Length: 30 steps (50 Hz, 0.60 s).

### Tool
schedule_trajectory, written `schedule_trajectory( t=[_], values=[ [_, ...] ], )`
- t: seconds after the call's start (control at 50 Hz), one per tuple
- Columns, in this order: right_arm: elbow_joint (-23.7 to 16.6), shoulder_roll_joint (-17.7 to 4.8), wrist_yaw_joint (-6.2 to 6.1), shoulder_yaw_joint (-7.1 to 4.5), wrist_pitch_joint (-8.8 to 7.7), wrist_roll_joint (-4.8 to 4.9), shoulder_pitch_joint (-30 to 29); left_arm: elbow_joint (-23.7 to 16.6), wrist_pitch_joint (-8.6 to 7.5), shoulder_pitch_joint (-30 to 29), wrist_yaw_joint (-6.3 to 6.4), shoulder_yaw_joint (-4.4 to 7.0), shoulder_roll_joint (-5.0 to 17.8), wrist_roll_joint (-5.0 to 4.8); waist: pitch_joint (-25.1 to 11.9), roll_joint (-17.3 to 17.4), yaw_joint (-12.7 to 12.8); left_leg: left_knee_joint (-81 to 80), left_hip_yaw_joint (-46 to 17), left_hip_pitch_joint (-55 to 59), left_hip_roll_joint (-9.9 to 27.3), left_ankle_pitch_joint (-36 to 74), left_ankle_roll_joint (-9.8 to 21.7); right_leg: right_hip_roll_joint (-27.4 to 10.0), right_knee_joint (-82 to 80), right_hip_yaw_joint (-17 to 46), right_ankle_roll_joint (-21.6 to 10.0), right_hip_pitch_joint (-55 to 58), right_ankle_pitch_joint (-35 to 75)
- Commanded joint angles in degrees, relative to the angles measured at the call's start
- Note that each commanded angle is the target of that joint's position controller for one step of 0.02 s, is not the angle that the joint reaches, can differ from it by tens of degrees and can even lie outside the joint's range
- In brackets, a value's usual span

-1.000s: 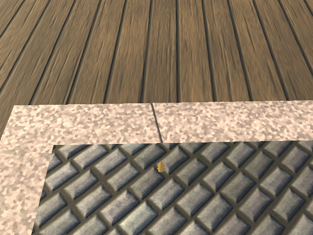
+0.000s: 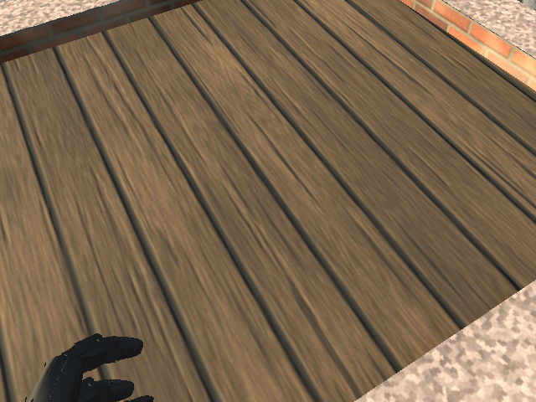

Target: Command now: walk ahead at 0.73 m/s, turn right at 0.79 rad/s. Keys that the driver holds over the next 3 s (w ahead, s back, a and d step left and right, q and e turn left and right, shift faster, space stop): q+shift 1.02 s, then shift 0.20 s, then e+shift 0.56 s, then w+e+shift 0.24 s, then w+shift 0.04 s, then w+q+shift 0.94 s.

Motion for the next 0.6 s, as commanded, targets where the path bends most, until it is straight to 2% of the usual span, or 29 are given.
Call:
schedule_trajectory(
  t=[0.02,0.04,0.06,0.08,0.1,0.12,0.14,0.16,0.18,0.2,0.22,0.24,0.26,0.28,0.3,0.32,0.34,0.36,0.38,0.4,0.42,0.44,0.48,0.5,0.54,0.6],
  values=[
    [-6.1,-14.5,-1.59,-2.59,0.28,0.68,-6.2,3.4,-1.28,18.8,0.31,1.49,3.9,1.59,-2.7,5.9,13.5,21.3,-4.1,-18.1,14.8,80.4,3.2,7.4,-5.2,0.5,-2.7,30.9,-2.2],
    [-6.1,-13.9,-1.27,-2.52,0.73,0.53,-7.4,7.4,-1.76,28.8,1.71,2.8,6.0,1.62,-7.0,6.5,17.0,35.0,-5.5,-22.4,14.2,67.6,3.9,7.2,-7.8,5.7,-3.9,42.7,0.6],
    [-6.1,-8.5,-0.74,-1.96,1.31,0.29,-4.2,8.6,-1.85,27.6,3.32,3.99,10.3,1.43,-8.2,-4.1,12.6,56.2,-5.1,-31.5,5.1,10.3,3.2,-3.1,-8.7,17.1,-5.1,50.0,15.3],
    [-1.1,-2.2,6.84,2.36,0.03,-11.21,22.3,12.0,-2.33,45.3,1.87,4.15,16.0,1.15,-47.6,-4.3,8.0,71.0,-25.5,-43.8,0.5,-11.9,-1.4,-17.4,-0.9,45.8,-21.0,94.9,40.1],
    [-8.3,-8.3,7.22,0.09,-1.75,-3.13,-3.8,13.3,-4.03,41.2,1.79,5.17,12.5,3.14,-20.1,-0.1,17.4,74.2,-30.8,-65.0,-1.2,-6.0,-0.7,-17.8,-11.1,48.1,-15.9,75.1,30.3],
    [-9.4,-8.2,1.4,-0.79,-0.2,5.14,-7.6,8.3,-2.15,22.4,4.2,5.3,14.1,-1.61,-8.0,-1.5,7.1,69.3,-23.3,-54.5,1.3,-1.5,0.8,-21.8,-19.8,35.2,-13.2,51.1,39.8],
    [-6.8,-7.9,-0.33,-0.52,1.21,2.66,-5.9,7.2,-2.21,16.7,4.23,3.03,7.2,-2.03,-2.5,6.0,3.6,62.8,-23.0,-45.5,2.8,-1.9,1.6,-18.5,-23.9,28.3,-9.5,35.6,35.5],
    [-5.2,-5.4,-1.14,-0.18,3.3,0.96,-1.4,7.5,-3.17,17.9,4.27,2.14,5.0,-2.41,-1.0,4.8,1.4,59.1,-24.8,-37.5,3.2,-2.0,1.9,-17.8,-24.7,24.5,-8.5,27.1,42.9],
    [-3.6,-3.7,-1.08,-0.05,5.47,-0.46,0.6,8.7,-3.39,18.4,4.21,1.43,3.3,-2.58,-1.1,4.6,0.4,56.1,-25.5,-32.1,4.5,-2.1,1.9,-16.1,-26.6,20.9,-6.9,21.0,36.5],
    [-3.6,-3.0,-0.77,-0.38,6.55,-0.36,0.5,8.6,-4.12,17.8,4.03,1.19,3.0,-1.92,-1.4,4.5,0.0,53.5,-25.1,-30.2,4.6,-1.5,2.5,-14.7,-28.0,17.6,-6.3,18.7,34.1],
    [-6.2,-2.3,2.38,0.84,2.83,-4.75,-1.2,9.0,-6.86,17.6,1.58,0.97,2.6,3.22,-8.1,0.4,-2.2,54.0,-29.6,-31.3,8.5,1.5,1.5,-15.4,-27.9,14.6,-6.3,19.1,25.0],
    [-4.8,-0.8,3.5,0.69,1.44,-4.39,-1.3,9.5,-7.62,18.1,1.79,2.16,4.0,4.2,-7.5,1.6,-0.7,52.7,-28.3,-33.7,8.3,4.0,1.2,-13.4,-27.7,12.0,-5.5,20.5,24.9],
    [-4.4,1.7,4.44,1.62,0.88,-3.75,0.9,8.5,-7.77,15.1,2.84,2.73,5.4,5.66,-7.3,1.7,-1.0,54.2,-28.7,-35.4,7.9,9.7,0.7,-12.4,-27.3,9.5,-4.0,19.9,22.4],
    [-5.1,1.3,4.85,1.26,0.17,-3.42,-1.7,7.1,-7.71,13.6,4.13,2.18,3.9,5.42,-6.4,1.9,0.4,52.8,-27.6,-36.6,7.4,14.5,0.2,-10.3,-28.4,6.1,-3.2,19.4,18.5],
    [-7.1,-0.8,4.8,0.68,-0.35,-3.07,-5.9,7.1,-7.4,12.7,5.31,1.31,2.3,4.53,-5.1,1.5,1.2,49.8,-29.5,-39.7,7.7,18.2,-0.6,-10.9,-29.3,5.6,-3.5,20.9,14.2],
    [-8.7,-5.8,2.09,-2.59,3.42,1.52,-10.7,9.5,-5.82,14.7,5.67,2.27,4.5,-3.92,-0.9,3.5,-0.2,43.5,-20.8,-45.7,4.8,21.0,1.6,-9.4,-26.0,4.2,-2.0,25.4,24.7],
    [-10.0,-3.8,1.37,-1.92,5.24,1.46,-11.6,10.1,-5.37,17.1,5.76,1.78,3.7,-4.49,-0.5,0.3,1.0,37.2,-19.0,-45.7,4.6,26.4,2.5,-6.5,-24.8,0.5,-0.7,26.7,24.9],
    [-10.2,2.0,4.18,0.99,2.42,-3.88,-10.3,9.9,-7.42,22.4,6.04,0.85,2.4,4.14,-5.7,-3.1,3.1,36.4,-28.9,-43.3,9.8,31.2,0.3,-11.3,-25.8,1.7,-3.4,31.4,17.0],
    [-9.5,1.8,4.62,0.67,1.99,-3.71,-8.8,10.8,-7.53,23.4,6.38,1.82,3.0,4.64,-3.6,-0.6,4.3,33.7,-29.5,-49.2,9.0,33.5,-0.5,-13.0,-24.1,2.2,-5.2,37.1,16.3],
    [-9.9,0.0,4.88,0.28,1.61,-3.58,-11.0,10.6,-7.35,24.0,6.7,1.83,3.2,4.25,-2.1,0.8,5.5,30.1,-28.2,-53.6,9.1,34.3,-1.2,-13.7,-23.3,2.1,-5.7,40.9,15.5],
    [-10.5,-0.7,5.38,-0.06,1.29,-3.32,-13.5,11.1,-6.91,25.5,6.87,1.74,3.3,3.5,-1.1,1.7,6.2,25.9,-26.9,-54.0,9.5,34.9,-1.2,-13.7,-22.6,1.3,-5.7,42.0,14.9],
    [-11.1,-0.6,5.71,-0.01,1.23,-3.04,-15.4,11.6,-6.61,27.2,7.01,1.77,3.5,2.7,-0.8,1.1,6.9,23.0,-25.4,-53.6,9.5,34.9,-1.0,-13.3,-21.2,0.5,-5.6,42.3,15.2],
    [-11.4,-0.1,5.87,0.49,1.97,-3.34,-17.5,11.9,-5.85,29.4,7.27,1.67,2.5,2.71,0.4,0.1,8.1,18.5,-24.0,-54.4,9.2,34.4,-0.7,-14.4,-18.9,0.7,-5.5,43.9,13.5],
    [-11.8,0.0,5.98,0.62,2.29,-3.23,-18.1,12.0,-5.73,29.6,7.21,1.68,2.6,2.92,1.0,0.4,7.9,17.6,-23.8,-54.2,9.4,32.7,-0.6,-15.7,-18.5,1.3,-5.4,43.9,13.7],
    [-12.1,-0.2,6.26,0.68,3.16,-3.61,-18.8,11.3,-6.11,28.0,7.37,1.4,2.1,3.1,1.5,0.7,7.0,15.8,-23.5,-53.2,10.0,31.4,-0.1,-17.1,-18.0,1.3,-3.9,43.3,11.3],
    [-12.1,-1.0,6.82,0.32,4.19,-3.61,-20.3,10.7,-6.42,25.5,8.42,1.8,2.9,2.42,2.9,2.0,6.7,13.1,-22.1,-50.6,10.1,28.4,0.5,-17.3,-16.0,-0.3,-0.4,42.1,3.8]
  ],
)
